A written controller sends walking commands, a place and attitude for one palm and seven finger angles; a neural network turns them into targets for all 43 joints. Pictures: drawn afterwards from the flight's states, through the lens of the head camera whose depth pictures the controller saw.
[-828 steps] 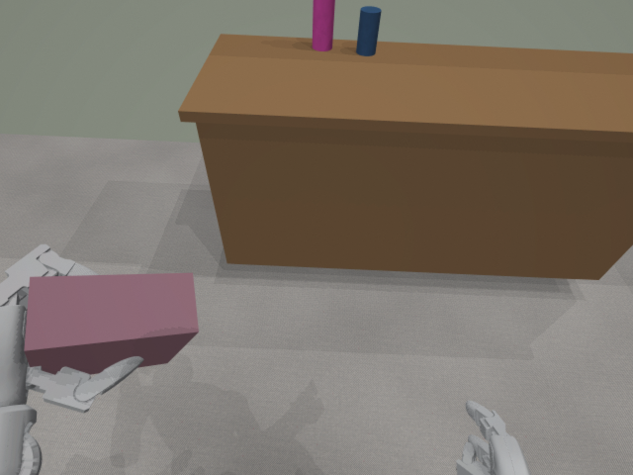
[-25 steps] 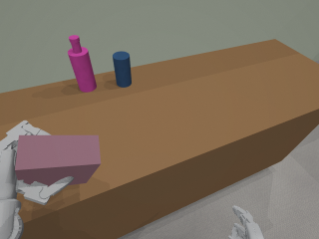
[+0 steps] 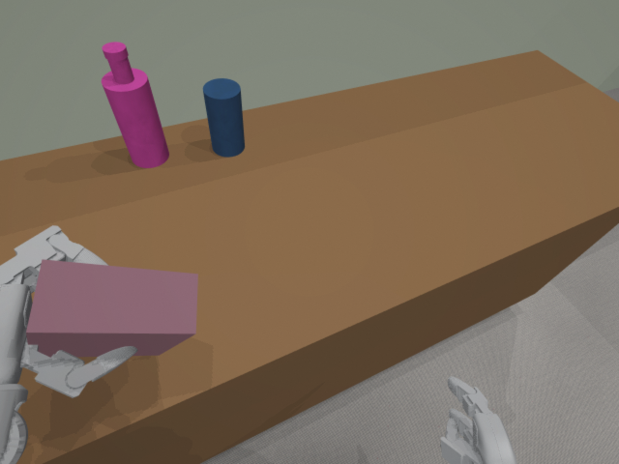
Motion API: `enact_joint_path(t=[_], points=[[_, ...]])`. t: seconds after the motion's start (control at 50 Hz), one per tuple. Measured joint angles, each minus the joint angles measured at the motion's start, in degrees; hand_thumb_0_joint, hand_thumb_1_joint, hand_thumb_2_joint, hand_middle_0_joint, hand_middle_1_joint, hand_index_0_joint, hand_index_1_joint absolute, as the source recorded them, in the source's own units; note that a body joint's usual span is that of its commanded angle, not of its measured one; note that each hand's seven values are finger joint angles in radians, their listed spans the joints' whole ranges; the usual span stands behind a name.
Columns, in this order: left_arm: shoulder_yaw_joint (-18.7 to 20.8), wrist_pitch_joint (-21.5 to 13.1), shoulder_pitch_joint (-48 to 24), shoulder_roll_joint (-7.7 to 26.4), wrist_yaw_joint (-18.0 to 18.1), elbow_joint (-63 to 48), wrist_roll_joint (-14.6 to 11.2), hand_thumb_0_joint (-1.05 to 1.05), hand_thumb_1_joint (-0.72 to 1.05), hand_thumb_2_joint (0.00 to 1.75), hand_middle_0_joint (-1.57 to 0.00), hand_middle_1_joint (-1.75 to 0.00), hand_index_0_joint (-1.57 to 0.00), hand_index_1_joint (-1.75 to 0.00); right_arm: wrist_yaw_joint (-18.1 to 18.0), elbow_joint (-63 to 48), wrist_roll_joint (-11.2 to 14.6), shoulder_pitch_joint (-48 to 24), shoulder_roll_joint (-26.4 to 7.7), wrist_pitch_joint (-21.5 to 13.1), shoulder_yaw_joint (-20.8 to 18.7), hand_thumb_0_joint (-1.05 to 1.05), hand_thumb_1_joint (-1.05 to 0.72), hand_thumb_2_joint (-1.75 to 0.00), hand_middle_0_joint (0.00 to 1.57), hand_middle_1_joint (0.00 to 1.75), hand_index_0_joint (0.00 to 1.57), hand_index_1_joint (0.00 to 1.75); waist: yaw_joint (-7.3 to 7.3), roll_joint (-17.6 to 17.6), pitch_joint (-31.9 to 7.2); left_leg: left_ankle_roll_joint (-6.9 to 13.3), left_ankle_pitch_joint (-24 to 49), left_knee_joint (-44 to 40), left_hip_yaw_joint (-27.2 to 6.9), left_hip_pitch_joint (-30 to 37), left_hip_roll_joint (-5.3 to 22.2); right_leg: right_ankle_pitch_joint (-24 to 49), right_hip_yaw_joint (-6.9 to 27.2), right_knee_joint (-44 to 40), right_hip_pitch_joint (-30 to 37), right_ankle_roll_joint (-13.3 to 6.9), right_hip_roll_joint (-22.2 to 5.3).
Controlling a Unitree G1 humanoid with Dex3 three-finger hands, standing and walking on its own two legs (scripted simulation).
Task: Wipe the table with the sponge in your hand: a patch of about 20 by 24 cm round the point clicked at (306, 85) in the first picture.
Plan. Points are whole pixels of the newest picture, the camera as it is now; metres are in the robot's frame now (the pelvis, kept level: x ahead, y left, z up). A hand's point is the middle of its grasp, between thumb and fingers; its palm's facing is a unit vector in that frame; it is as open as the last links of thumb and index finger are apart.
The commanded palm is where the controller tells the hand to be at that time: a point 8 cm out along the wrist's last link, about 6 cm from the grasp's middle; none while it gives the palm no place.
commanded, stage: come to a stop and stand still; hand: left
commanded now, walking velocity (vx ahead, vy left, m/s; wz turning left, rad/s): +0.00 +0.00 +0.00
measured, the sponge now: (135, 317) +0.23 +0.20 +0.11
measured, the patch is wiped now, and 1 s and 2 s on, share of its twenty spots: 0.00 0.00 0.00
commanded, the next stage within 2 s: look again from close up in 1.42 s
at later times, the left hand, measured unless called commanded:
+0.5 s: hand (11, 328) +0.19 +0.28 +0.16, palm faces +0.38 -0.86 -0.35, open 10.1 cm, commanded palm +0.13 +0.31 +0.18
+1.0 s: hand (35, 341) +0.18 +0.25 +0.16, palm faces +0.35 -0.85 -0.38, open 10.1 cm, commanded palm +0.12 +0.29 +0.18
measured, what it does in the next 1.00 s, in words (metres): stands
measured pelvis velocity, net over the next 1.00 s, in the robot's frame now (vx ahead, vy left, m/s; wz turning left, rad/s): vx -0.03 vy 0.01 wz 0.01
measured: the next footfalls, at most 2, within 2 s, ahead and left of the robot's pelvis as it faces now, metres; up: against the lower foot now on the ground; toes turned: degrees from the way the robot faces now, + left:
none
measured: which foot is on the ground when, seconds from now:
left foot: down 0.00-1.00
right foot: down 0.00-1.00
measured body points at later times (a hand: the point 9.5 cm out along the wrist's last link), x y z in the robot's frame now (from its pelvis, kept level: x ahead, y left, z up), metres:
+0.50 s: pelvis -0.02 +0.03 +0.00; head +0.00 +0.06 +0.45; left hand +0.17 +0.32 +0.18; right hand +0.17 -0.18 -0.06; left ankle -0.02 +0.09 -0.74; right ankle +0.00 -0.11 -0.74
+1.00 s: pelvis -0.03 +0.01 +0.00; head -0.01 +0.03 +0.45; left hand +0.16 +0.30 +0.18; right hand +0.14 -0.22 -0.07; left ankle -0.02 +0.09 -0.74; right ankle +0.00 -0.11 -0.74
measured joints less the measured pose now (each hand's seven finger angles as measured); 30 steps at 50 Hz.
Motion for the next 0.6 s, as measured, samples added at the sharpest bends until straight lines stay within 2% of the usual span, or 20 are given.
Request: enact_joint_path(t=[0.06, 0.12, 0.2, 0.28, 0.42, 0.5, 0.6], points=[[3.16, -0.07, -2.58, 1.27, 1.06, -1.63, -0.46, -0.01, -0.5, 1.02, -0.74, -1.36, -0.75, -1.34, 0.21, -0.89, -0.05, -1.53, 0.37, -0.55, 0.3, 0.01, -0.9, -0.9, 0.2, 0.3, 0.2, 0.3, 0.41, -0.23, 0.55, 0.27, -0.34, 0.59, -0.23, -0.15, -0.09, 0.15, -0.22, -0.4, 0.39, 0.29, -0.09], [4.41, -0.86, -3.42, 0.56, 1.79, -3.72, -0.87, -0.01, -0.5, 1.02, -0.74, -1.36, -0.75, -1.34, 0.77, -1.52, -0.31, -2.83, 0.46, -0.97, 0.44, 0.01, -0.9, -0.9, 0.2, 0.3, 0.2, 0.3, 0.55, 0.15, -0.07, 0.71, -0.49, 0.65, -0.06, -0.19, -0.37, 0.35, -0.04, -0.82, 0.55, 0.78, -0.36], [2.75, -1.45, -1.89, -1.29, 1.59, -4.44, -0.88, -0.01, -0.5, 1.02, -0.74, -1.36, -0.75, -1.34, 1.27, -2.07, -0.36, -3.48, 0.66, -0.4, 0.49, 0.01, -0.9, -0.9, 0.2, 0.3, 0.2, 0.3, 0.57, 0.89, -1.86, 1.34, -0.36, 0.14, 0.3, -0.11, -0.9, 0.75, 0.33, -1.56, 0.68, 1.5, -0.86], [0.8, -0.23, -0.88, -2.13, 0.82, -1.53, -0.57, -0.01, -0.5, 1.02, -0.74, -1.36, -0.75, -1.34, 0.89, -2.4, -0.27, -3.06, 1.06, 0.88, 0.75, 0.01, -0.9, -0.9, 0.2, 0.3, 0.2, 0.3, 0.67, 0.93, -2.68, 1.75, 0.3, -0.66, 0.36, 0.1, -1.5, 1.25, 0.38, -2.05, 0.81, 1.97, -1.43], [0.44, 2.02, -2.49, -2.33, 1.35, -0.11, -0.22, -0.01, -0.5, 1.02, -0.74, -1.36, -0.75, -1.34, 0.11, -2.31, -0.45, -1.27, 1.24, 1.32, 1.14, 0.01, -0.9, -0.9, 0.2, 0.3, 0.2, 0.3, 1.2, -0.12, -0.84, 2.05, 1.74, -0.91, -0.09, -0.24, -1.98, 2.47, -0.14, -2.32, 0.74, 2.1, -1.92], [0.45, 0.84, -2.62, -2.21, 1.84, -2.94, -0.14, -0.01, -0.5, 1.02, -0.74, -1.36, -0.75, -1.34, 0.27, -1.68, -0.53, -0.44, 0.83, 0.75, 0.94, 0.01, -0.9, -0.9, 0.2, 0.3, 0.2, 0.3, 1.16, 0.14, -0.14, 2.14, 2.29, -0.68, -0.12, -0.56, -2.05, 3.15, -0.21, -2.33, 0.55, 2.13, -2.02], [0.96, -1.18, -1.8, -1.72, 1.94, -2.95, -0.15, -0.01, -0.5, 1.02, -0.74, -1.36, -0.75, -1.34, 0.34, -0.94, -0.37, 0.65, 0.42, 0.8, 0.49, 0.01, -0.9, -0.9, 0.2, 0.3, 0.2, 0.3, 0.61, 1.19, -1.07, 2.1, 3.07, -1.21, 0.19, -0.64, -2.11, 3.91, 0.09, -2.58, 0.25, 2.14, -2.08]])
